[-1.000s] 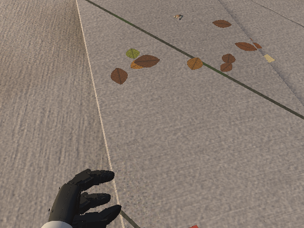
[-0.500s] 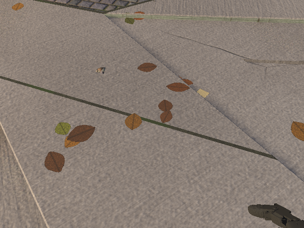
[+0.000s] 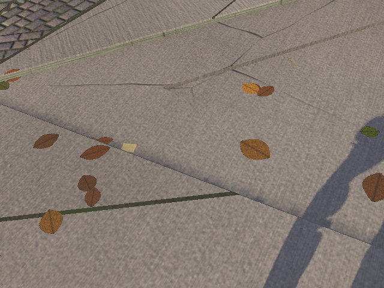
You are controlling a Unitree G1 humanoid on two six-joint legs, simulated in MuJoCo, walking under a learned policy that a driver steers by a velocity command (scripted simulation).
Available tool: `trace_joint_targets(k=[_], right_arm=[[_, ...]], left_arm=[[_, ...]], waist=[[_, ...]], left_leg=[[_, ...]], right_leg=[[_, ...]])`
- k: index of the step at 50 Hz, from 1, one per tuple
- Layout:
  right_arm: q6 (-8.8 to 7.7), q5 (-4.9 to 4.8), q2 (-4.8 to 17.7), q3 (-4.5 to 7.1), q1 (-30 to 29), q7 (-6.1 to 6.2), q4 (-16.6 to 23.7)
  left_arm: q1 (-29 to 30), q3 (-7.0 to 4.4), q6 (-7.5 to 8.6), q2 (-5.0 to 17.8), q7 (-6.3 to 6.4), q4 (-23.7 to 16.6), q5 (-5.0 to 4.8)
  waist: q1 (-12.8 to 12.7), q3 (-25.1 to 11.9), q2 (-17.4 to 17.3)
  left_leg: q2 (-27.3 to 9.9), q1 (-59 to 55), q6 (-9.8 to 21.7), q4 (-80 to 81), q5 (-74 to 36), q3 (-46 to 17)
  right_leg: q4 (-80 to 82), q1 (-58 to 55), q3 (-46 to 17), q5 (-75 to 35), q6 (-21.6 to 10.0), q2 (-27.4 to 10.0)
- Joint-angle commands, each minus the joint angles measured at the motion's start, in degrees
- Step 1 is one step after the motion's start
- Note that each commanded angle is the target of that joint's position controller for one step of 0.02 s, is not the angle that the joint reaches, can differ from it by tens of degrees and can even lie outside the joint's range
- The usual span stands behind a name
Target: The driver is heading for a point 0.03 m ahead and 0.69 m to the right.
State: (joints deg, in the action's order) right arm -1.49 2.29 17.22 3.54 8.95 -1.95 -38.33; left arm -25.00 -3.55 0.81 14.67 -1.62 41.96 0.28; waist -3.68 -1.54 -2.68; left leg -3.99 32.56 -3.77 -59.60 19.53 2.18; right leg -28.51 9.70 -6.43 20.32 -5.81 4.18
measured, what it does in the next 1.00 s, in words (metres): walks ahead, turning right: left foot, then right foot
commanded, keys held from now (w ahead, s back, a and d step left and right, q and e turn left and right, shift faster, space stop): w+e+shift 1.00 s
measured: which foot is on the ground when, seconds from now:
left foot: up 0.00-0.24, down 0.26-0.72, up 0.74-1.00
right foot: down 0.00-0.28, up 0.30-0.70, down 0.72-1.00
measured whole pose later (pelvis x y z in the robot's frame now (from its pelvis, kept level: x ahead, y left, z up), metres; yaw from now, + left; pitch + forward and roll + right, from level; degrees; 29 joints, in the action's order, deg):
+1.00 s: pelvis +0.69 -0.35 -0.01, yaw -56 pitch +1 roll +0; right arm -2.2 2.8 16.4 0.6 2.3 -1.0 -34.7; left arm -26.2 -4.0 3.3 18.7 -1.0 47.9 0.2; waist -5.3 3.7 -0.1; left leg -8.7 40.9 -3.7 -44.3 2.4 -5.2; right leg -21.6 1.4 -10.3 18.8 -11.2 13.6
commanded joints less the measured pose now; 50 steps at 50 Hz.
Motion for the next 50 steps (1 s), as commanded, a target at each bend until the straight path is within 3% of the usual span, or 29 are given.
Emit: trace_joint_targets(k=[1,6,9,11,12,13,14,15,16,17,18,21,24,26,27,29,31,33,34,35,36,37,38,40,41,43,44,47,50], right_arm=[[-0.14,-0.49,5.47,1.21,-9.59,-0.21,6.14],[0.36,-1.33,3.70,-0.06,-16.70,-0.47,7.78],[-0.05,-1.73,4.20,-0.05,-17.43,-0.29,9.21],[-0.63,-1.81,6.03,0.83,-8.98,0.81,7.37],[-1.04,-1.67,8.28,1.96,0.69,1.93,4.94],[-1.37,-1.01,11.36,3.23,12.26,3.31,3.03],[-1.77,1.30,16.47,4.39,21.45,4.25,2.78],[-1.83,1.34,15.21,3.88,14.69,3.66,3.58],[-1.49,1.00,9.56,2.77,7.27,3.51,4.73],[-1.43,0.49,6.14,1.92,6.18,3.38,4.16],[-1.58,0.39,4.94,1.51,7.23,3.32,2.74],[-3.43,-0.56,3.07,0.62,10.64,2.60,-2.04],[-4.78,-0.97,3.29,0.37,11.01,2.20,-4.35],[-5.07,-0.83,2.31,-0.01,11.40,2.18,-5.85],[-5.40,-0.53,4.39,0.25,11.80,2.30,-6.08],[-5.32,-0.80,5.25,0.48,14.24,2.62,-7.89],[-4.77,-0.84,7.95,0.87,16.68,2.99,-8.61],[-3.15,-1.05,12.57,1.87,16.42,3.38,-8.03],[-2.03,-0.78,14.61,2.39,14.66,3.48,-7.45],[-1.27,-0.58,14.69,2.42,12.36,3.33,-6.17],[-1.02,0.61,10.27,1.69,14.04,2.56,-6.23],[-1.66,0.30,4.73,0.37,16.16,1.70,-0.31],[-3.22,-0.57,8.57,0.61,8.72,1.69,3.72],[-4.56,-0.70,7.54,-0.45,6.00,2.01,3.46],[-3.81,0.36,7.01,-0.74,6.19,2.23,2.67],[-1.14,1.94,6.85,-0.64,8.74,2.39,0.86],[-0.31,1.94,6.17,-0.85,6.91,2.14,1.73],[-0.54,0.38,3.46,-1.69,-5.36,1.51,5.95],[-1.36,0.08,3.00,-2.09,-8.31,0.28,6.74]], left_arm=[[0.61,-2.76,2.13,10.14,1.22,-4.10,-0.06],[-1.22,-3.31,3.20,11.02,1.37,-2.43,-0.13],[-0.25,-3.57,3.55,12.16,1.71,-1.66,-0.55],[3.10,-3.75,3.65,13.62,1.55,-1.78,-0.47],[4.26,-3.90,3.80,14.60,1.08,-1.56,-0.29],[5.72,-3.62,4.22,13.83,0.55,-1.70,-0.15],[4.15,-1.65,4.78,6.17,0.65,-4.09,-1.56],[4.36,-0.37,4.47,5.24,1.10,-5.85,-1.62],[7.63,-0.61,3.57,7.82,1.27,-4.64,-0.26],[9.91,-0.85,2.83,9.05,0.45,-4.16,1.15],[11.59,-0.81,2.15,8.52,-0.53,-4.16,1.81],[16.64,0.45,-0.17,5.25,-2.93,-7.59,1.90],[21.77,1.10,-0.87,4.89,-3.69,-10.81,1.78],[25.34,1.40,-0.93,5.11,-3.90,-11.64,1.62],[27.48,2.01,-1.00,4.44,-4.40,-13.38,1.48],[32.05,2.34,-0.93,4.48,-5.19,-13.77,1.75],[31.40,2.23,-0.62,4.71,-4.90,-12.76,1.34],[23.03,1.03,-0.25,7.22,-3.70,-9.85,0.88],[12.54,-0.13,-0.10,9.25,-2.88,-6.83,0.65],[-0.79,-2.08,-0.02,12.41,-1.66,-2.57,0.79],[0.03,-3.78,-0.62,15.42,0.02,-0.98,0.47],[6.89,-4.46,-1.55,20.92,0.42,-4.22,1.16],[1.83,-4.83,-2.00,20.62,0.83,-5.05,1.20],[3.83,-4.43,-0.51,17.47,1.56,-1.94,0.71],[6.35,-3.91,0.51,16.12,1.99,-1.94,0.69],[8.53,-2.47,2.12,12.94,1.85,-1.86,-0.09],[7.79,-2.16,2.72,12.63,1.46,-1.42,-0.25],[4.51,-2.35,3.90,12.26,0.95,0.61,0.24],[2.25,-2.66,4.16,12.63,0.53,2.29,-0.67]], waist=[[0.33,6.12,7.98],[-1.29,6.60,9.03],[-0.91,6.63,9.56],[3.50,3.28,8.98],[8.22,-2.11,5.52],[14.18,-9.25,1.67],[15.86,-18.53,-11.78],[10.30,-16.76,-19.70],[8.29,-6.93,-11.09],[7.84,-2.82,-2.57],[7.26,0.17,0.15],[5.56,6.35,-3.08],[3.50,8.14,-1.62],[3.24,9.77,0.19],[2.77,10.51,-1.75],[4.09,12.74,1.81],[3.17,10.33,1.58],[-2.12,3.73,-2.30],[-7.33,-1.81,-3.99],[-12.48,-8.09,-2.97],[-8.44,-7.03,4.60],[-0.04,-10.25,16.48],[-4.39,-15.81,7.88],[0.55,-1.51,-0.42],[3.22,0.76,-2.12],[6.49,2.51,-2.97],[6.63,4.09,-1.78],[2.77,8.07,0.60],[0.61,5.23,2.22]], left_leg=[[0.00,13.86,-0.79,4.07,-5.61,-2.39],[3.03,7.90,-0.73,18.34,-12.01,-2.87],[3.43,-2.14,0.70,25.40,-14.08,-3.37],[5.95,-17.19,2.17,28.14,-9.79,-1.72],[6.96,-30.13,3.40,28.79,-7.24,-0.36],[2.60,-46.14,5.13,27.26,-1.99,-3.45],[-14.31,-60.96,8.69,34.64,28.55,-26.75],[-21.41,-54.27,10.25,47.33,38.62,-51.20],[-20.69,-44.42,11.15,46.71,35.55,-46.79],[-18.94,-38.37,11.70,45.14,27.46,-37.38],[-16.66,-33.86,11.32,46.10,19.46,-29.57],[-14.42,-28.46,9.81,50.00,7.54,-16.33],[-13.72,-27.42,8.36,52.43,-6.31,-4.02],[-8.62,-25.97,6.56,53.49,-16.87,6.77],[-10.20,-24.54,6.97,55.48,-17.76,8.17],[-8.80,-26.49,6.28,57.14,-26.10,13.26],[-9.07,-31.79,5.88,51.94,-54.76,15.93],[-11.17,-37.37,5.83,37.74,-77.48,15.86],[-12.51,-35.45,6.52,24.57,-82.44,15.08],[-12.43,-26.57,6.62,6.62,-75.71,13.85],[-5.94,-11.47,5.13,-12.85,-24.36,12.65],[3.48,10.58,1.51,-33.41,11.45,8.34],[3.49,16.86,1.77,-34.19,6.09,-3.29],[-1.98,13.67,2.41,-20.34,0.40,-5.39],[-3.52,8.68,1.82,-15.65,1.76,-5.87],[-5.01,1.82,0.30,-8.09,5.27,-5.84],[-5.02,-0.11,-0.47,-2.72,7.08,-5.31],[-3.62,0.52,-1.12,10.03,-12.71,-3.69],[-0.34,-6.06,0.79,20.77,-30.52,-2.88]], right_leg=[[20.77,-5.39,-22.98,5.86,-10.72,-12.16],[19.17,-4.61,-20.70,-4.20,-10.24,-9.58],[18.31,-2.61,-23.40,-11.64,-8.52,-11.07],[11.17,0.38,-22.35,-29.98,-5.98,-10.09],[-0.55,3.17,-20.02,-38.77,-4.39,-7.40],[-17.31,10.98,-16.36,-38.08,-2.85,-3.00],[-38.58,25.56,-9.56,-10.60,-1.28,3.63],[-47.85,33.09,-5.26,6.48,-1.55,3.77],[-50.81,35.58,-3.20,-0.02,-1.77,-1.24],[-49.57,34.62,-1.41,-3.29,-1.51,-4.06],[-47.97,33.74,-0.63,-4.21,-1.26,-6.06],[-45.89,37.22,-0.15,-4.97,-0.26,-9.29],[-44.07,40.29,0.52,-11.71,0.12,-10.25],[-38.03,37.67,5.01,-16.34,-0.21,-8.65],[-31.95,35.12,6.66,-18.28,-0.78,-9.59],[-23.00,30.96,12.00,-19.88,-2.75,-7.99],[-17.82,23.75,16.67,-19.05,-5.09,-3.36],[-16.05,14.60,17.84,-13.08,-6.64,1.01],[-16.22,3.38,16.75,-8.47,-7.66,2.92],[-12.99,-14.21,13.43,-5.25,-9.27,4.18],[-11.21,-24.24,2.94,1.95,-10.50,-0.95],[-2.22,-34.61,-27.79,4.11,-18.03,-14.43],[7.88,-36.46,-39.74,5.62,-20.67,-16.93],[13.61,-18.57,-32.79,-2.33,-16.78,-15.13],[13.08,-10.67,-27.49,-7.04,-15.82,-12.05],[13.98,-0.72,-20.95,-12.25,-15.29,-8.28],[14.93,3.94,-19.97,-13.88,-15.75,-7.32],[16.78,8.27,-17.22,-20.93,-13.56,-3.34],[14.21,7.20,-16.26,-25.96,-9.96,-1.42]])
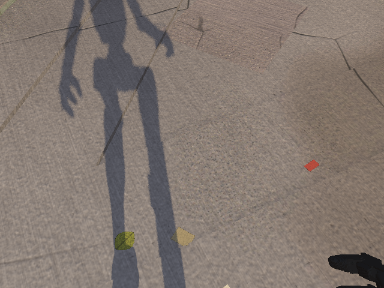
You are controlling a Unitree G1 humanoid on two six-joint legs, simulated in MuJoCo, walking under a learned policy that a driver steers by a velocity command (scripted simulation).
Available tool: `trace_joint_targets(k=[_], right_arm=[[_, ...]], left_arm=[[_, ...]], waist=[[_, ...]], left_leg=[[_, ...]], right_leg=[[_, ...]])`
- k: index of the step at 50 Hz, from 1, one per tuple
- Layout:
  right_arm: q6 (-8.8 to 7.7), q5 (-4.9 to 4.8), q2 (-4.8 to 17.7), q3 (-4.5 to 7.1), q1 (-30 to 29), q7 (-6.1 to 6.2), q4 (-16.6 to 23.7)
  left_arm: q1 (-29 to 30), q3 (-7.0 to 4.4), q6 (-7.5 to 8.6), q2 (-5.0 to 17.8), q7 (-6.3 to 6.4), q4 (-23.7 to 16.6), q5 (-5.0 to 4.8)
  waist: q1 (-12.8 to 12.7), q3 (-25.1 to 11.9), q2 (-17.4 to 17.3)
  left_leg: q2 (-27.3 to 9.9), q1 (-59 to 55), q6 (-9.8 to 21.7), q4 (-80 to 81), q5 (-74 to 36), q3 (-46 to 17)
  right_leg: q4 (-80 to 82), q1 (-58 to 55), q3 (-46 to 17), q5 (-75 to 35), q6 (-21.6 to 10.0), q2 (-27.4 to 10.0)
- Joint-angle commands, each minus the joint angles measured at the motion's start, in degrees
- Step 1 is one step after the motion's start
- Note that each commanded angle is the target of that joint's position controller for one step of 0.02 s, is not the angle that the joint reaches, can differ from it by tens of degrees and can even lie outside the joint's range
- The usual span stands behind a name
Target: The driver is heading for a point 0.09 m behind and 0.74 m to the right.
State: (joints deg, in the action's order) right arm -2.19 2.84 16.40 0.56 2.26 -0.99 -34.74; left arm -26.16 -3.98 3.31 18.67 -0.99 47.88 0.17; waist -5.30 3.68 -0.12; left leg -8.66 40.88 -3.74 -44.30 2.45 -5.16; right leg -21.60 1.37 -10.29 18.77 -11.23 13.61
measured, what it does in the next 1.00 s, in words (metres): goes down, turning right: left foot 0.04 m lower, then right foot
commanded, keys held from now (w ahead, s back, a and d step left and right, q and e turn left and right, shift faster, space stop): w+e+shift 0.40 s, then w+shift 0.16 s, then shift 0.34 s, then e+shift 0.10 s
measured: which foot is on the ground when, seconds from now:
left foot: up 0.00-0.16, down 0.18-0.60, up 0.62-0.96, down 0.98-1.00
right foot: down 0.00-0.18, up 0.20-0.58, down 0.60-0.98, up 1.00-1.00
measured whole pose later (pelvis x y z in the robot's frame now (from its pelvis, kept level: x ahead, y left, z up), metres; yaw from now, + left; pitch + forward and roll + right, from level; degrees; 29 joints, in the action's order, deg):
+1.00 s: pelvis +0.86 -0.14 -0.07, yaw -40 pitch +0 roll -1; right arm -6.9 2.5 14.8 1.0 1.4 -0.8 -40.9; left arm -17.3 -2.4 3.4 15.2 2.0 55.0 -1.2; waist -4.3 4.9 -2.9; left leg -0.1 26.6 1.2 -25.2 -9.4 0.7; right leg -48.6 8.8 -2.5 33.6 -6.8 7.5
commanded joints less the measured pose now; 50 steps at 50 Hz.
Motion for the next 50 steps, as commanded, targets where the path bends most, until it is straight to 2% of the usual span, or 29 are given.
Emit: trace_joint_targets(k=[1,5,6,8,9,10,11,13,15,18,23,25,27,28,29,30,31,32,33,34,35,37,40,42,45,46,48,49,50], right_arm=[[-0.73,-0.73,4.13,0.93,-3.12,-0.89,3.65],[-1.36,-1.30,6.50,1.49,-5.79,-0.33,5.34],[-1.63,-1.63,8.63,2.31,-1.47,0.36,3.98],[-1.96,-2.56,13.67,4.77,21.14,2.25,-2.06],[-2.01,-0.66,15.44,5.43,30.86,3.21,-4.54],[-2.19,1.45,20.13,6.26,28.64,2.78,-3.44],[-1.64,0.31,15.17,6.34,21.36,2.27,-2.11],[-1.46,0.71,6.90,4.37,15.84,2.08,-3.16],[-2.13,-0.19,3.49,3.00,21.02,1.88,-8.38],[-3.87,-2.27,1.51,2.16,21.40,0.52,-11.82],[-4.58,-1.53,3.22,1.75,23.89,0.91,-15.37],[-4.53,-1.50,5.64,1.80,26.82,1.41,-16.72],[-3.97,-1.89,10.17,2.45,27.92,2.57,-17.21],[-3.45,-1.95,12.00,2.68,26.27,3.02,-16.91],[-2.96,-2.05,12.82,2.64,23.22,3.14,-16.09],[-2.51,-2.58,12.95,2.87,19.13,2.98,-15.56],[-2.76,-1.46,7.63,2.11,19.96,2.16,-13.90],[-2.59,-5.62,5.35,1.01,29.30,2.04,-11.17],[-2.77,-4.69,9.00,1.52,23.31,2.45,-10.67],[-2.68,-3.90,7.85,1.42,22.59,2.21,-10.83],[-4.40,-4.57,7.75,2.48,18.00,2.65,-9.69],[-3.99,-4.47,5.47,2.60,19.38,2.44,-11.44],[-4.62,-3.21,0.85,1.81,13.98,1.66,-8.35],[-5.54,-2.25,-0.99,1.09,9.42,0.77,-7.68],[-5.04,-2.72,1.17,1.50,5.08,-0.35,-6.11],[-4.78,-2.16,2.39,1.82,3.83,-0.39,-5.22],[-4.56,-0.91,4.99,2.88,10.15,0.18,-6.51],[-4.61,0.00,7.87,3.48,15.93,0.63,-7.78],[-4.58,2.68,7.72,2.23,18.61,0.53,-6.84]], left_arm=[[2.46,-2.24,1.66,8.71,-0.05,-3.20,-0.72],[2.51,-2.91,1.09,10.81,1.43,-2.61,0.15],[3.48,-3.16,1.08,12.14,1.56,-2.64,0.62],[6.95,-3.59,1.07,14.37,1.04,-2.65,1.49],[6.74,-1.26,1.63,4.77,0.94,-3.52,1.44],[-3.48,0.82,1.48,-0.39,1.51,-6.20,-2.38],[1.33,0.64,0.83,5.96,2.32,-4.82,-0.42],[12.82,-0.33,-0.17,8.47,0.50,-4.50,1.38],[16.08,0.48,-1.48,4.49,-1.31,-6.23,2.27],[20.64,2.12,-2.69,0.50,-2.73,-10.02,1.91],[32.12,4.42,-2.01,-0.82,-4.50,-14.42,1.66],[33.41,4.95,-1.55,-0.74,-4.65,-13.67,2.16],[28.20,4.31,-1.40,1.79,-4.07,-10.46,2.58],[20.46,3.34,-1.41,4.23,-3.42,-7.77,3.00],[9.66,2.17,-1.31,6.70,-2.49,-3.69,3.01],[-0.31,1.01,-0.93,8.43,-1.28,-0.06,2.93],[2.64,0.17,-1.17,10.69,0.40,0.16,2.16],[2.13,-0.56,-1.05,12.43,0.85,-1.10,2.50],[3.52,-0.61,-1.12,9.84,1.68,-2.40,1.23],[8.29,-0.01,-0.53,7.35,1.98,-1.05,0.24],[16.47,0.06,1.86,5.30,0.29,-5.03,-2.18],[21.82,0.65,2.97,3.12,-0.29,-4.61,-1.05],[21.94,1.34,2.75,1.24,1.31,-1.82,-1.51],[15.52,0.81,2.34,2.16,2.64,1.08,-1.55],[10.53,0.76,2.16,2.13,3.15,4.45,-1.57],[9.99,0.70,1.87,1.71,3.24,5.22,-1.76],[13.19,0.54,0.82,1.81,3.37,4.45,-1.49],[14.42,0.72,0.52,1.28,3.21,3.05,-0.99],[3.89,1.97,-0.02,-3.12,2.81,3.53,-1.10]], waist=[[1.23,-0.42,0.40],[0.79,0.94,1.98],[3.07,-2.07,1.97],[15.44,-12.99,1.04],[16.62,-18.62,-5.66],[8.99,-27.95,-25.81],[9.55,-22.44,-15.22],[10.24,-6.10,-0.40],[9.03,-2.10,-4.12],[6.05,-0.89,-6.11],[5.29,5.39,-1.62],[4.73,5.42,-1.65],[0.83,1.60,-4.95],[-3.63,-2.38,-5.98],[-8.09,-6.31,-6.65],[-12.90,-8.31,-5.46],[-5.24,-11.28,7.82],[-1.83,-27.36,9.55],[-2.30,-24.82,-2.60],[1.86,-11.77,-3.43],[3.90,-9.78,-10.51],[8.54,-3.48,-7.77],[9.26,0.08,-0.91],[4.98,-3.03,-0.63],[2.53,-3.65,2.77],[2.97,-3.19,3.49],[8.88,-5.53,3.62],[11.86,-9.24,-1.04],[9.59,-22.24,-13.60]], left_leg=[[5.13,-15.98,1.26,7.11,-15.24,4.59],[6.86,-19.99,2.47,17.45,-9.53,1.80],[7.83,-25.26,2.54,18.30,-6.20,1.21],[6.28,-48.45,3.51,15.52,3.28,1.64],[-3.26,-64.12,4.18,9.44,17.17,-7.90],[-21.71,-75.52,9.91,19.90,22.13,-40.59],[-19.21,-66.67,11.81,27.36,37.01,-45.78],[-11.91,-47.98,10.09,29.21,24.90,-24.02],[-8.03,-43.12,7.54,27.55,3.18,-11.00],[-5.79,-40.01,4.90,30.47,-13.78,1.14],[-1.27,-34.80,2.82,37.94,-29.92,15.07],[-2.37,-34.37,2.84,38.70,-47.81,17.21],[-4.19,-36.83,3.25,30.34,-64.82,17.61],[-5.53,-36.36,3.44,19.88,-69.67,17.18],[-5.64,-33.71,3.45,5.83,-67.97,15.97],[-1.71,-29.60,3.42,-14.08,-51.15,17.18],[8.55,-14.05,3.58,-36.76,22.67,16.29],[8.92,2.13,3.26,-52.29,32.87,3.61],[6.32,1.96,4.30,-46.97,26.46,1.55],[4.29,0.59,4.56,-37.25,24.01,2.64],[2.99,-3.32,3.50,-32.57,23.73,0.12],[0.94,-8.76,1.78,-24.73,19.08,1.16],[4.05,-17.69,0.00,-3.85,9.16,6.38],[8.36,-24.00,-0.45,9.88,-11.58,9.40],[10.24,-26.21,1.25,18.58,-24.03,7.24],[10.18,-27.26,2.30,19.57,-23.94,6.00],[10.07,-35.20,4.26,21.90,-25.59,6.08],[4.28,-42.84,6.16,19.98,-48.25,2.81],[-15.43,-60.80,18.42,9.39,-76.85,-12.50]], right_leg=[[6.73,14.58,-13.43,-24.71,-3.97,-11.41],[1.40,5.64,-17.75,-30.42,-1.36,-12.99],[-5.31,2.80,-17.56,-37.24,0.11,-12.32],[-32.38,8.05,-14.07,-42.29,2.15,-10.28],[-52.85,22.56,-10.85,-7.20,2.45,-6.83],[-67.67,37.98,-1.84,15.25,4.99,-2.27],[-66.06,43.65,1.49,5.42,3.96,-8.31],[-58.71,40.84,3.40,-4.00,4.42,-13.70],[-56.32,40.22,3.87,-4.44,3.74,-16.30],[-50.55,41.90,6.73,-6.99,3.63,-17.23],[-30.79,36.86,15.47,-17.84,2.97,-13.60],[-23.38,27.26,19.71,-19.18,1.26,-9.55],[-20.82,16.77,20.92,-16.47,0.29,-5.35],[-20.48,8.22,19.33,-14.26,-1.10,-4.55],[-16.51,-1.69,15.34,-13.14,-2.92,-5.42],[-4.70,-11.25,9.74,-22.64,-5.69,-10.04],[-10.42,-24.17,-1.11,-44.85,-5.14,-20.66],[-14.88,-41.80,-22.23,-65.55,-19.24,-37.52],[-7.81,-32.68,-19.37,-58.68,-15.72,-33.98],[-2.48,-18.02,-13.66,-53.90,-12.84,-31.09],[2.85,-9.74,-13.58,-41.37,-11.28,-27.27],[6.45,3.29,-5.80,-42.76,-8.27,-24.02],[7.31,19.12,5.90,-45.27,-4.48,-15.96],[3.96,18.96,9.31,-36.69,-1.85,-12.46],[-1.94,15.18,7.48,-27.08,1.62,-13.88],[-5.61,15.00,5.46,-25.09,2.46,-14.24],[-19.38,16.07,3.89,-26.36,4.57,-12.66],[-34.35,19.34,5.85,-16.77,7.22,-9.17],[-60.41,32.22,2.36,28.48,10.26,-3.69]])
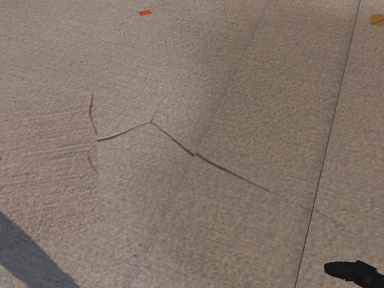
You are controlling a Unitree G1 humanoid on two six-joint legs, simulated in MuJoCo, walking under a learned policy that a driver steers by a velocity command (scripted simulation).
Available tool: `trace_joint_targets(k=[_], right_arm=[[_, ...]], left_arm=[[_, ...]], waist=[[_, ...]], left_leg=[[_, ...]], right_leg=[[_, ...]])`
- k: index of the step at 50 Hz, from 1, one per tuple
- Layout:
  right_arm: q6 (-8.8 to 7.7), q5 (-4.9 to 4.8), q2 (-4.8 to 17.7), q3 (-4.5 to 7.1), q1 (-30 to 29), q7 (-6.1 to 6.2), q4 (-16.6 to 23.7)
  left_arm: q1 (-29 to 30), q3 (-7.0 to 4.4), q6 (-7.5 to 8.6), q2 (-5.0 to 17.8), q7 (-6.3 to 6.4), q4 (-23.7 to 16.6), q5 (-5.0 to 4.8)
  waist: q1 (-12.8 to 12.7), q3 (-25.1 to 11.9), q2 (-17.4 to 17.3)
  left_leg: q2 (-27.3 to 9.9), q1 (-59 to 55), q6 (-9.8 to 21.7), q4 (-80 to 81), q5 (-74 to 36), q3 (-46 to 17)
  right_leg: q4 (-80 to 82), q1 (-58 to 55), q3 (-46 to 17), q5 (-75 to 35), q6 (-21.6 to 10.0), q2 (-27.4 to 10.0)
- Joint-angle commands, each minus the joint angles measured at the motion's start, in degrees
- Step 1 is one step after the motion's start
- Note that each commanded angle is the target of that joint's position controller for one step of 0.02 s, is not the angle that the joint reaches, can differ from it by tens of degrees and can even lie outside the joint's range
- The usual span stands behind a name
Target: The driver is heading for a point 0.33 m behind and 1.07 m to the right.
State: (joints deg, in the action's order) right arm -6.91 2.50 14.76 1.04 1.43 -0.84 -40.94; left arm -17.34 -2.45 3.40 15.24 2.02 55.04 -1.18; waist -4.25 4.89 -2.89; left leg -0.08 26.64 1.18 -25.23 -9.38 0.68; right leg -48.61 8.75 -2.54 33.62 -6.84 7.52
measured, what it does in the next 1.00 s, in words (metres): walks ahead, turning right: right foot, then left foot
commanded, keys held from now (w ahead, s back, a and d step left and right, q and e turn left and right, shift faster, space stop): e+shift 0.24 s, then w+e+shift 0.76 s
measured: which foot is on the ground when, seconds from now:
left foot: down 0.00-0.46, up 0.48-0.82, down 0.84-1.00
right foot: up 0.00-0.44, down 0.46-0.84, up 0.86-1.00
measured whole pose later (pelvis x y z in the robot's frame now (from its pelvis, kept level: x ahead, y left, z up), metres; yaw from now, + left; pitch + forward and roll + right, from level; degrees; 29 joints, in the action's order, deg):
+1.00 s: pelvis +0.36 -0.18 +0.00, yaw -49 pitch +2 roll +2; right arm -3.3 3.2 17.3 4.0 21.2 0.0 -46.6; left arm -8.0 -4.0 0.9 18.7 -2.9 39.2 2.0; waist 1.4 -1.3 3.6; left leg -0.8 9.4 -0.7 -30.5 22.3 8.4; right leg -87.7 37.6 -1.4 16.8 -6.7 0.5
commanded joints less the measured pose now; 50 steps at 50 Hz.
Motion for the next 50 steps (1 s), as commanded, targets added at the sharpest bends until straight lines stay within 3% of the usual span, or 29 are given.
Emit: trace_joint_targets(k=[1,2,3,4,6,8,12,16,18,20,22,23,24,25,26,27,28,31,36,38,40,41,42,43,44,45,46,47,50], right_arm=[[0.85,1.18,8.17,1.83,19.58,0.13,0.73],[2.20,-0.14,7.79,2.13,13.65,0.71,3.38],[3.76,-0.93,6.73,1.83,9.30,1.64,3.96],[5.04,-1.40,6.00,1.33,5.03,2.51,3.69],[5.80,-0.24,5.81,0.98,1.29,2.97,3.40],[5.45,0.24,6.05,1.28,-0.10,2.88,2.98],[5.93,-0.36,7.49,2.85,0.68,4.05,1.66],[5.74,-3.01,11.40,5.15,1.71,3.65,0.52],[5.40,-4.18,11.75,5.73,0.47,2.87,0.10],[5.15,-4.33,11.28,5.87,-2.18,2.16,0.51],[5.52,-4.41,9.41,5.37,-6.35,1.80,1.43],[7.71,0.25,8.75,5.33,2.43,0.73,-0.95],[8.91,0.57,2.45,3.03,-3.00,-0.12,1.99],[8.82,0.80,0.24,1.73,-11.23,-0.70,8.81],[7.50,0.60,3.84,2.29,-14.48,-1.17,10.47],[6.12,0.43,6.86,3.05,-11.57,-1.66,9.27],[5.53,0.82,8.42,3.45,-7.06,-1.99,6.92],[6.53,-0.47,8.43,3.73,-5.54,-2.41,5.53],[6.86,-2.09,6.55,2.72,-10.10,-2.14,8.15],[6.64,-2.79,7.33,3.09,-5.90,-1.29,7.89],[5.98,-3.08,10.49,4.79,9.17,0.39,3.75],[5.73,-2.35,12.74,6.10,22.08,1.65,-0.06],[5.20,-0.17,15.36,6.66,31.07,2.52,-3.14],[4.61,1.86,14.84,5.12,34.39,2.50,-3.23],[4.17,2.23,13.98,4.83,21.53,1.68,0.42],[4.12,1.92,8.58,4.19,12.88,1.23,3.45],[3.86,1.42,6.17,3.59,12.04,0.93,3.27],[3.36,1.47,5.38,3.20,13.76,0.80,1.62],[1.09,-0.13,4.21,2.45,20.59,0.40,-4.22]], left_arm=[[-9.67,-0.43,-0.63,6.10,-0.98,-3.67,-0.86],[-4.71,-1.86,-1.87,10.27,-1.13,-5.48,-1.90],[0.46,-2.77,-3.39,10.97,-0.55,-7.02,-1.80],[1.73,-3.13,-5.26,9.79,0.37,-7.83,-2.07],[-0.45,-3.14,-8.07,7.02,1.40,-9.18,-1.60],[-0.45,-3.48,-8.38,5.83,1.99,-11.23,-0.93],[4.15,-3.22,-7.30,4.26,1.45,-15.10,-0.50],[5.95,-3.98,-6.14,6.06,-1.01,-17.10,-0.55],[3.67,-4.44,-6.09,6.55,-1.53,-15.60,-0.58],[0.69,-4.89,-6.17,6.61,-1.77,-13.49,-0.53],[-5.90,-4.79,-6.09,5.16,-1.75,-9.75,-0.40],[-11.86,-3.87,-6.23,4.39,-3.77,-7.89,3.77],[-14.52,-4.67,-5.70,8.64,-4.00,-7.41,3.68],[-7.82,-4.43,-4.43,11.23,-2.73,-12.10,3.20],[-4.15,-4.64,-3.63,12.10,-1.33,-13.44,3.56],[-2.47,-4.99,-3.00,12.93,-0.60,-14.06,4.09],[-0.98,-5.11,-2.42,12.87,-0.62,-14.09,3.67],[-2.93,-4.31,-0.19,9.81,-1.58,-13.14,2.77],[-3.85,-5.59,0.71,11.32,-1.41,-12.51,2.57],[-0.85,-5.71,1.12,11.62,-1.36,-13.16,2.66],[2.89,-5.95,1.11,12.70,-1.97,-14.12,3.42],[5.25,-5.90,0.95,12.75,-2.56,-14.68,3.46],[7.43,-4.05,1.29,6.10,-2.73,-16.37,4.15],[12.43,-0.68,2.04,-3.75,-2.30,-20.48,3.23],[1.52,-0.72,2.05,-1.27,-1.99,-21.55,-0.43],[1.60,-1.25,0.25,3.47,-2.04,-17.80,1.39],[5.70,-1.21,-0.65,4.36,-3.37,-18.12,3.08],[8.36,-0.91,-1.17,3.68,-4.55,-18.88,3.71],[14.62,0.42,-2.80,1.52,-6.53,-23.23,3.19]], waist=[[9.26,-34.54,-8.49],[9.47,-31.21,-4.38],[8.39,-22.86,1.38],[5.33,-15.21,1.95],[2.63,-8.61,-2.90],[1.94,-8.83,-3.75],[3.61,-13.45,-2.26],[3.45,-13.71,-7.18],[1.61,-11.07,-7.89],[-0.59,-8.95,-7.12],[-4.18,-5.45,-3.65],[-3.94,-6.69,7.72],[-6.65,-0.70,21.80],[-4.67,1.31,20.85],[-3.75,2.53,12.86],[-1.41,0.95,9.03],[0.85,-1.21,7.44],[1.01,-3.50,7.51],[0.41,-1.79,9.13],[3.36,-2.44,10.49],[10.48,-6.87,8.42],[17.15,-12.54,2.09],[19.05,-14.82,-9.40],[18.39,-10.96,-20.62],[6.52,-13.89,-26.14],[4.49,-8.66,-11.51],[5.12,-4.39,-3.59],[4.99,-3.22,-0.09],[4.49,1.16,-1.92]], left_leg=[[-30.49,-52.30,18.36,-11.15,-55.59,-26.38],[-29.27,-46.71,18.42,-6.46,-35.01,-24.88],[-25.88,-35.31,16.36,-1.40,-17.17,-20.90],[-23.72,-24.40,15.36,4.03,-0.96,-18.63],[-20.43,-7.11,13.43,11.30,12.73,-12.61],[-18.32,-6.01,12.52,12.26,9.06,-5.33],[-19.31,-16.91,13.26,10.79,5.49,-0.41],[-22.02,-17.70,10.00,18.31,39.49,-1.80],[-21.06,-14.71,7.76,20.40,46.34,0.93],[-19.77,-13.02,5.53,19.25,47.66,3.99],[-16.81,-9.00,2.38,11.63,48.24,9.12],[-12.48,-4.02,0.64,-8.27,50.95,16.32],[-5.39,18.93,-2.32,-33.27,53.10,15.79],[-2.50,32.72,-4.59,-39.96,43.68,2.15],[-5.13,33.55,-5.14,-39.49,33.85,-1.46],[-5.83,27.57,-5.82,-35.30,27.15,-1.43],[-5.98,20.99,-6.67,-31.80,24.11,-1.07],[-3.37,12.75,-7.21,-27.54,20.49,0.34],[-2.25,5.81,-6.74,-10.51,17.46,-2.46],[-3.26,-4.35,-5.81,-6.70,16.85,-2.69],[-2.50,-21.55,-4.60,-5.01,19.61,-1.57],[-2.09,-36.27,-4.50,-3.59,21.82,1.38],[-7.83,-46.95,-5.89,-5.00,33.37,-4.84],[-17.94,-46.13,-7.64,-0.86,41.53,-21.02],[-26.41,-41.14,-1.99,14.11,47.27,-48.77],[-26.48,-34.52,2.78,13.79,58.29,-43.85],[-23.40,-28.04,4.91,12.75,52.60,-33.65],[-20.99,-24.50,4.31,12.44,44.84,-25.54],[-18.83,-21.17,1.80,14.17,27.27,-10.67]], right_leg=[[-40.94,28.73,-13.18,11.34,6.36,-0.45],[-42.55,32.14,-11.70,6.35,8.17,-3.55],[-40.07,32.89,-7.49,1.26,9.48,-5.92],[-39.43,33.27,-3.90,-2.47,10.89,-7.81],[-37.75,25.74,-0.89,-5.26,11.87,-9.96],[-34.23,24.97,0.10,-8.10,12.02,-11.03],[-20.15,27.23,0.15,-13.25,11.60,-14.48],[-11.07,23.59,3.87,-12.87,7.85,-15.61],[-6.51,18.51,8.44,-7.34,4.56,-13.63],[-0.04,12.68,12.28,-6.68,2.17,-11.99],[14.45,3.74,16.78,-12.31,0.53,-9.79],[22.23,-7.21,11.07,-4.49,-1.86,-5.93],[25.39,-9.81,-14.47,8.44,-7.94,-17.85],[37.91,-5.68,-36.69,15.55,-12.58,-24.08],[41.75,-4.78,-35.90,12.45,-12.25,-25.87],[40.64,-3.17,-30.29,3.57,-10.91,-23.88],[39.39,-2.58,-25.01,-2.42,-9.28,-20.54],[39.11,-3.08,-19.10,-10.60,-8.40,-16.06],[36.77,-4.78,-18.79,-17.34,-7.09,-14.50],[35.43,-1.11,-19.99,-22.92,-5.35,-15.03],[23.38,3.64,-19.86,-33.22,-3.71,-13.26],[6.54,9.82,-15.02,-34.39,-2.27,-8.33],[-14.59,22.77,-11.14,-14.23,-1.56,-1.96],[-33.79,38.31,-10.65,3.82,-2.13,1.53],[-38.50,43.41,-8.63,-6.00,-2.11,0.10],[-41.89,43.89,-4.69,-12.67,-1.51,-7.22],[-42.15,43.37,-2.72,-16.10,-0.63,-9.31],[-42.43,42.73,-3.13,-17.19,-0.16,-10.77],[-42.98,47.70,-4.07,-20.21,0.29,-12.82]])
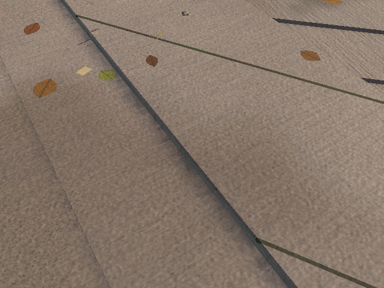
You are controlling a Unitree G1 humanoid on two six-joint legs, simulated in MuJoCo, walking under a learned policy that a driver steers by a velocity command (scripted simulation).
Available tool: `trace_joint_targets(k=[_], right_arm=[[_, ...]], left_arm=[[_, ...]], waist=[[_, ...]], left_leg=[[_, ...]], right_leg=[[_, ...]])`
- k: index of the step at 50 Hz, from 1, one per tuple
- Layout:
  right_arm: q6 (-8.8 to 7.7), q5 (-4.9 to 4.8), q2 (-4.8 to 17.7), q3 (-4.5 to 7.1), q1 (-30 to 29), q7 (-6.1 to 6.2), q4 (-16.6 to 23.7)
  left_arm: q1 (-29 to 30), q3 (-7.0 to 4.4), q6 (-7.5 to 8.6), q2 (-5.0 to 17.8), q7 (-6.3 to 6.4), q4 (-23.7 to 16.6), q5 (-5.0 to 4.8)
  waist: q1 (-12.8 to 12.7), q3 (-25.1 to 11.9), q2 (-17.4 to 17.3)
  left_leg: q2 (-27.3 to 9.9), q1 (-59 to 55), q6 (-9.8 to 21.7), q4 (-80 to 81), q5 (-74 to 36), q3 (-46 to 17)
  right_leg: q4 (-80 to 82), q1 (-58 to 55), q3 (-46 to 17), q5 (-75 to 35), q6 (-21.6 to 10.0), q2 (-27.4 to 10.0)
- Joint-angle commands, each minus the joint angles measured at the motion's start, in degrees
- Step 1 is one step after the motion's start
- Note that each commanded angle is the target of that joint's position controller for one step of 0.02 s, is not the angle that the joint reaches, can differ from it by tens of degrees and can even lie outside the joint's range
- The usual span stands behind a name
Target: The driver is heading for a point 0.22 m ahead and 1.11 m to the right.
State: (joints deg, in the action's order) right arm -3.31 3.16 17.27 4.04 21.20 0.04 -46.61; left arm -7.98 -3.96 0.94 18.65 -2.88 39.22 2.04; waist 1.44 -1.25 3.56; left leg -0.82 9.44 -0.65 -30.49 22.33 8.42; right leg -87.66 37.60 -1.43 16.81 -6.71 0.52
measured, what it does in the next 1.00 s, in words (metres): climbs, turning right: right foot, then left foot 0.04 m higher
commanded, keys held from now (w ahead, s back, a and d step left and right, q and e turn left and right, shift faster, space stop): w+e+shift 1.00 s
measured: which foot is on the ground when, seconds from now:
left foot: down 0.00-0.24, up 0.26-0.60, down 0.62-0.98, up 1.00-1.00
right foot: up 0.00-0.22, down 0.24-0.64, up 0.66-0.96, down 0.98-1.00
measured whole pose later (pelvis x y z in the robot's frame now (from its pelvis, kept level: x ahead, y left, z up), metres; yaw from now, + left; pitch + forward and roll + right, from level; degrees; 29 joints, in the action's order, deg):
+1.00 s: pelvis +0.76 -0.34 +0.04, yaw -58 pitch +0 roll +5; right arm 0.2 3.2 20.8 4.7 17.4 0.4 -49.2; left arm -8.1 -3.9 -1.8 22.6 -2.7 31.5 -0.1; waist -3.0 0.2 -0.9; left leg -8.6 5.2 -4.6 -52.0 27.2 12.5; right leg -50.1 28.0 4.2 23.0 -10.1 0.3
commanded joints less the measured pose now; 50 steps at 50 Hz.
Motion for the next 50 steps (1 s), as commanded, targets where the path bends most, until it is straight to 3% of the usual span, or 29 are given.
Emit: trace_joint_targets(k=[1,5,7,8,10,11,12,13,14,15,17,19,24,27,29,30,31,32,33,35,36,37,39,42,45,47,48,49,50], right_arm=[[-3.11,-0.90,1.72,-0.60,0.75,-0.64,0.82],[-3.66,-0.84,1.45,-1.03,3.19,0.07,-1.54],[-3.39,-1.00,3.78,-0.84,5.35,0.80,-2.37],[-3.25,-0.90,6.54,-0.22,6.86,1.26,-2.19],[-2.03,-1.14,12.97,1.39,3.82,1.74,-0.60],[-1.13,-1.41,14.11,1.89,0.80,1.31,1.13],[-0.39,-1.23,11.93,1.98,-0.29,0.74,2.23],[-0.41,-0.13,2.34,-0.39,-1.79,-0.54,5.88],[-1.92,-1.00,3.87,-0.41,-1.87,-1.07,13.48],[-3.05,-0.76,5.81,-0.34,-6.07,-1.28,14.41],[-2.64,-0.04,4.11,-1.30,-6.83,-0.64,13.96],[0.26,1.62,2.98,-2.01,-2.66,-0.36,12.95],[1.36,0.64,0.74,-3.69,-18.83,-0.90,18.63],[1.34,-0.74,0.50,-4.33,-22.10,-0.43,19.01],[1.32,-1.33,2.36,-3.94,-21.03,0.46,19.34],[1.39,-1.75,5.35,-2.77,-16.80,1.07,18.38],[1.06,-1.96,8.15,-1.16,-4.22,1.75,15.49],[0.36,-0.33,12.50,0.92,5.92,1.65,12.49],[0.78,-0.72,12.34,1.76,6.80,1.29,12.33],[1.36,-0.42,5.98,0.40,1.60,2.20,10.54],[1.13,0.26,5.01,0.39,-0.03,2.66,8.44],[0.49,0.85,3.35,0.00,0.15,2.95,5.42],[-0.16,0.86,1.50,-0.62,-3.41,1.95,3.31],[-0.61,-0.40,7.68,0.86,-14.92,0.76,4.95],[0.53,-0.07,11.50,2.35,-19.30,1.27,4.19],[1.04,-0.84,14.09,2.86,-18.92,1.09,4.23],[1.35,-0.71,13.55,2.68,-20.77,0.79,4.99],[2.44,0.32,7.62,0.86,-23.45,0.00,6.58],[2.59,0.98,-1.82,-2.46,-22.80,-1.08,9.37]], left_arm=[[7.47,2.14,-0.59,-1.70,-1.54,-8.74,-0.23],[17.00,3.48,-0.76,-2.04,-1.95,-12.69,-0.03],[18.50,4.44,-0.37,-3.66,-2.78,-12.54,-0.27],[16.28,4.22,-0.44,-2.97,-2.66,-11.60,-0.36],[0.54,2.33,-0.61,1.31,-1.25,-7.67,-0.99],[-12.91,0.38,-0.38,4.60,0.00,-3.71,-1.37],[-17.57,-2.03,-0.13,8.33,1.16,-1.25,-1.61],[-11.07,-3.36,-0.62,12.63,2.05,-1.85,-2.50],[-9.57,-3.40,-1.33,15.70,2.00,-5.10,-0.65],[-12.33,-3.68,-1.31,13.30,2.60,-4.04,-0.48],[-10.42,-2.65,0.40,8.72,3.69,-1.59,-0.65],[-6.49,-1.41,2.10,6.53,4.25,-1.87,-1.31],[-11.06,-1.17,4.24,6.66,3.48,0.61,-1.29],[-14.97,-1.89,4.19,8.08,3.11,2.83,-1.98],[-14.08,-2.24,4.27,9.52,3.36,3.13,-2.15],[-14.10,-2.48,4.41,11.16,3.06,3.18,-1.98],[-10.79,-2.67,4.83,12.83,2.46,2.58,-2.27],[-14.93,-1.37,4.85,8.20,2.35,1.62,-4.75],[-11.41,1.02,4.51,3.95,2.80,-0.39,-4.66],[-3.26,0.91,3.35,4.85,3.24,0.24,-1.12],[-0.07,0.53,2.56,5.07,2.63,-0.82,-0.24],[2.85,0.54,1.52,3.97,1.78,-4.01,0.67],[2.66,1.24,-1.29,0.98,0.27,-7.28,0.00],[-3.13,1.00,-4.35,3.14,-1.55,-9.83,-1.15],[-9.56,-0.35,-5.74,6.56,-1.47,-7.94,-0.90],[-17.40,-1.53,-5.55,8.43,-0.23,-5.76,-0.99],[-28.74,-2.73,-4.90,9.12,0.71,-1.42,-1.31],[-28.51,-3.66,-3.55,9.59,1.25,2.02,-3.46],[-19.09,-1.44,-2.19,8.09,1.08,-0.45,-2.99]], waist=[[-1.88,7.75,-8.13],[-1.68,11.47,-5.17],[-1.19,8.89,-4.42],[-2.45,6.16,-6.23],[-11.19,-3.15,-11.83],[-16.50,-9.26,-12.92],[-17.41,-10.91,-7.23],[-9.92,-6.37,8.05],[-6.33,-15.93,6.63],[-7.52,-11.95,-1.95],[-1.88,1.96,-8.29],[3.15,3.36,-7.10],[-1.06,6.93,-6.86],[-4.29,2.43,-2.87],[-2.72,-0.52,-1.55],[-0.43,-4.40,-1.60],[7.38,-10.28,-3.15],[8.76,-21.91,-18.22],[8.97,-31.96,-29.76],[6.95,-18.04,-9.68],[5.29,-12.73,-5.02],[2.94,-9.42,-7.29],[-2.67,-2.79,-7.63],[-11.96,0.34,-10.43],[-15.28,2.21,-10.60],[-18.06,-1.57,-9.05],[-22.85,-6.55,-4.64],[-22.02,-1.16,7.74],[-13.70,8.53,15.45]], left_leg=[[-17.31,-2.74,2.96,20.98,-9.95,-13.72],[-12.17,-2.26,1.12,25.19,-31.19,3.76],[-10.28,-2.83,0.44,23.29,-58.27,8.99],[-11.79,-5.71,1.08,18.17,-77.61,9.42],[-15.58,-10.08,1.79,-1.19,-92.37,8.11],[-16.59,-5.50,3.12,-16.84,-89.83,6.20],[-11.92,7.56,2.00,-37.65,-53.53,5.18],[-1.54,26.23,0.58,-60.07,3.58,4.09],[0.95,40.40,-0.30,-67.42,3.65,-8.49],[-1.47,42.90,-0.33,-63.78,-2.05,-12.68],[-4.94,40.04,-1.44,-55.99,-2.29,-11.90],[-7.50,33.80,-3.29,-50.67,0.92,-11.33],[-5.40,25.96,-3.85,-24.96,-11.52,-6.18],[-0.49,20.12,-1.28,-12.97,-21.52,-5.44],[2.60,12.14,0.31,-5.51,-18.64,-6.28],[4.49,3.58,0.29,-4.87,-14.56,-5.77],[2.74,-12.69,1.34,-2.78,-12.69,-7.91],[-10.79,-39.23,5.97,-1.74,-0.45,-23.49],[-24.90,-46.38,8.58,5.60,8.27,-44.28],[-21.97,-32.89,5.02,7.08,-7.37,-32.00],[-19.95,-27.11,3.94,9.61,-11.56,-26.83],[-18.82,-22.32,2.85,10.81,-11.66,-22.89],[-19.04,-10.00,1.52,16.39,-8.96,-16.49],[-17.17,3.56,0.79,26.40,-4.71,-5.04],[-14.10,5.96,0.69,23.14,-7.81,5.87],[-16.59,6.46,1.97,4.68,-30.59,6.77],[-15.63,12.86,2.03,-16.07,-35.86,6.65],[-6.09,24.94,1.60,-43.67,-1.46,6.17],[-2.33,39.32,2.00,-62.80,10.01,1.59]], right_leg=[[-2.51,18.57,-4.99,-4.78,0.12,-5.71],[16.34,14.38,4.51,-6.71,-1.39,-4.43],[29.29,1.00,13.08,-6.69,-3.86,0.06],[30.63,-3.99,15.61,-4.88,-4.31,2.83],[34.74,-17.67,12.66,-0.36,-6.12,5.70],[37.24,-32.38,10.20,2.11,-7.74,7.74],[45.85,-46.87,1.80,1.66,-10.06,5.98],[48.99,-49.33,-16.75,-0.28,-12.00,-3.43],[62.35,-58.63,-43.92,6.11,-19.64,-11.81],[69.84,-54.42,-47.30,11.02,-18.26,-12.76],[71.71,-36.36,-38.05,0.15,-15.23,-8.99],[71.35,-24.38,-28.04,-10.19,-14.65,-4.00],[74.37,-15.40,-20.64,-31.16,-11.23,2.97],[72.17,-25.57,-21.05,-48.18,-7.77,2.12],[66.11,-29.94,-22.19,-61.95,-5.35,1.20],[60.68,-29.73,-23.35,-65.68,-4.53,0.37],[48.58,-24.59,-22.97,-61.88,-3.20,0.48],[26.62,-5.04,-17.40,-48.61,2.11,6.34],[11.94,1.10,-10.79,1.95,3.33,9.37],[11.28,5.93,-4.30,3.07,3.22,2.69],[12.75,6.64,-3.77,4.75,1.96,-0.48],[11.90,6.14,-5.30,7.22,0.98,-2.83],[10.67,2.91,-3.91,10.93,0.62,-4.87],[21.75,-7.63,0.71,11.92,1.09,-4.94],[27.29,-20.55,8.68,10.27,-0.70,-3.14],[33.52,-32.80,8.72,8.54,-2.27,-1.00],[38.98,-46.37,6.66,5.50,-3.81,0.67],[46.94,-46.92,4.81,4.63,-7.07,3.79],[49.28,-35.20,-9.07,7.39,-8.57,1.41]])
Velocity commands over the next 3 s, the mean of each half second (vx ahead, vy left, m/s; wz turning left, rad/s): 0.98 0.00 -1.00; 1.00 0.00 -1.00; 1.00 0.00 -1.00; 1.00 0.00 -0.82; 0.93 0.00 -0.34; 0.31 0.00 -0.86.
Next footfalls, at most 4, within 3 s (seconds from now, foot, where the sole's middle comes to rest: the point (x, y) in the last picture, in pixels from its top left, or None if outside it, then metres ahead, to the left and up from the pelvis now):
0.24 right None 0.38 -0.08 -0.74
0.62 left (224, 198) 0.83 -0.13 -0.69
0.98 right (305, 209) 0.78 -0.43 -0.69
1.36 left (368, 143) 1.11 -0.79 -0.69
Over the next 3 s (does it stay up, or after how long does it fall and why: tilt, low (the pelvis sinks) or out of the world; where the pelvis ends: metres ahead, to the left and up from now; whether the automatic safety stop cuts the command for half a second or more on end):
stays up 0.69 -1.99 -0.02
